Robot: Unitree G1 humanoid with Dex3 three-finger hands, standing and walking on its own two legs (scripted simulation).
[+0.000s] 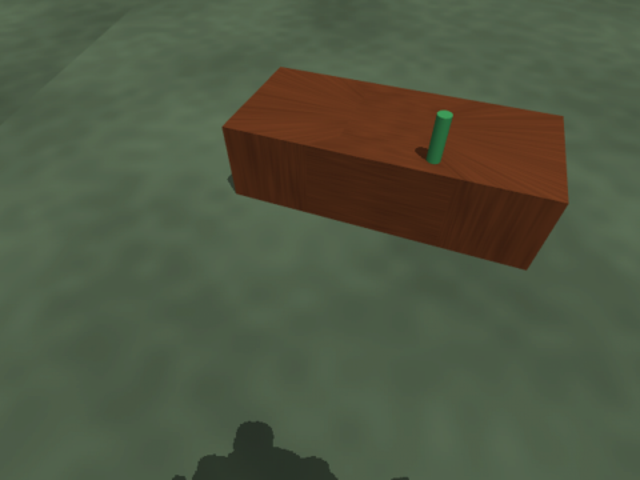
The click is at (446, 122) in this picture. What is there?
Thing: slim round
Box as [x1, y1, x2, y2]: [426, 110, 452, 163]
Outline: 449,111 441,110 437,112 426,157 427,161 431,163 438,163 440,161 452,117 452,114
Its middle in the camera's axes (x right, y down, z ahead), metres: +0.41 -0.35 +1.39
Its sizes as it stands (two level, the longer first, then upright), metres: 0.053 0.053 0.186
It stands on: a support 0.36 m high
